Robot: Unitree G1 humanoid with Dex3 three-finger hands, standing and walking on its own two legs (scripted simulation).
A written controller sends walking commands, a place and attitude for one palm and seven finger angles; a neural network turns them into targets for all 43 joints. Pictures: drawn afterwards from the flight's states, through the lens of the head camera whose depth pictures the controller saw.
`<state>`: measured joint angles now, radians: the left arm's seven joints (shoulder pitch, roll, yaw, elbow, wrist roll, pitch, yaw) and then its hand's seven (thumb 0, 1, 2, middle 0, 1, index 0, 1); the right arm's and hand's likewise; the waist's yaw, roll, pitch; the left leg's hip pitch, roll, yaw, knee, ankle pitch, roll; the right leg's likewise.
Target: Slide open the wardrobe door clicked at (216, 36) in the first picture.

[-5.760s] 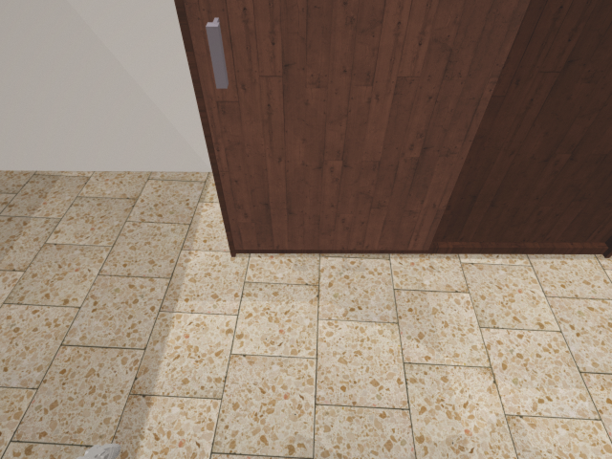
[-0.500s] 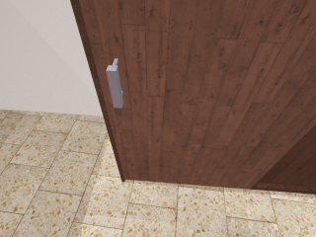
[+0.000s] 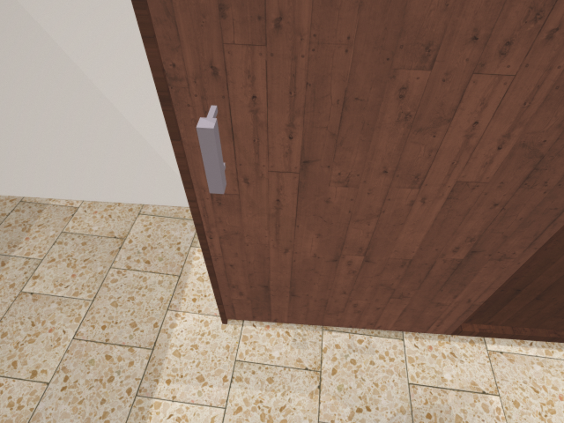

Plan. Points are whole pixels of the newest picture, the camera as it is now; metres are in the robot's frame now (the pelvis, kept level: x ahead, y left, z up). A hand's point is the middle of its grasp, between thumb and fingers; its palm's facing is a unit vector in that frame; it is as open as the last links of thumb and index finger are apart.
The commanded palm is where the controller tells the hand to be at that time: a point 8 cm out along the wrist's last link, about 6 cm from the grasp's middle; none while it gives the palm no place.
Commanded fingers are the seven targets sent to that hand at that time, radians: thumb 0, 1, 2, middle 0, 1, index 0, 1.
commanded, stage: look again from close up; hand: left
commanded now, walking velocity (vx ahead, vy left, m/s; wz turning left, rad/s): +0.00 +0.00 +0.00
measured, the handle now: (215, 150) +0.53 +0.16 +0.09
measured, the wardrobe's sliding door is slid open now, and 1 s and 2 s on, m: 0.00 0.00 0.00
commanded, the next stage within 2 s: shuffle to correct the standing spot in 0.32 s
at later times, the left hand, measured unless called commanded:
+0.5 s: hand out of the picture +0.02 +0.20 -0.17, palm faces +0.00 -0.97 -0.24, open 7.4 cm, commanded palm none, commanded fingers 0.00 0.90 0.90 -0.20 -0.30 -0.20 -0.30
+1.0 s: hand out of the picture +0.09 +0.20 -0.19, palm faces +0.02 -0.98 -0.21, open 7.4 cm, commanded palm none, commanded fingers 0.00 0.90 0.90 -0.20 -0.30 -0.20 -0.30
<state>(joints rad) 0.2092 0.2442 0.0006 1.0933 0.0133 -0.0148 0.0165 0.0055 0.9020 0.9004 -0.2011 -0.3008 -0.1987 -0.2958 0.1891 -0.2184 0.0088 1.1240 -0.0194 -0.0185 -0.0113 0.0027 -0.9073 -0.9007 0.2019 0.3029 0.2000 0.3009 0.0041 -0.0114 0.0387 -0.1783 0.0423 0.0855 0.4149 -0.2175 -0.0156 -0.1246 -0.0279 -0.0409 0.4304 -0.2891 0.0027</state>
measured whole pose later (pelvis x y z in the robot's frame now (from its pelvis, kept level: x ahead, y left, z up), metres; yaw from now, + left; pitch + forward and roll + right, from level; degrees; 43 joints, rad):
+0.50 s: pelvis +0.00 +0.00 +0.00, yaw +0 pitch -1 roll +0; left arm 0.23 0.23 0.00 1.11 0.01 -0.01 0.02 0.01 0.90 0.90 -0.20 -0.30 -0.20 -0.30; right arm 0.19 -0.21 0.01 1.13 -0.02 -0.02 -0.01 0.00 -0.91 -0.90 0.20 0.30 0.20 0.30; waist 0.01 -0.01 0.03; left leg -0.18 0.05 0.09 0.41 -0.22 -0.02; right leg -0.12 -0.02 -0.04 0.43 -0.29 0.00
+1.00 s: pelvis +0.07 +0.02 -0.01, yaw +0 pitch -1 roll +1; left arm 0.23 0.17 0.03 1.06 0.01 -0.02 0.03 0.01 0.91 0.90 -0.20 -0.30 -0.20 -0.30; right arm 0.34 -0.09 0.00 1.15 -0.01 -0.02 -0.04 0.00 -0.91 -0.90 0.20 0.30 0.20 0.30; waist -0.01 -0.03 0.11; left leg -0.12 0.01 0.10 0.52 -0.39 0.01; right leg -0.29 -0.06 -0.08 0.58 -0.24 -0.01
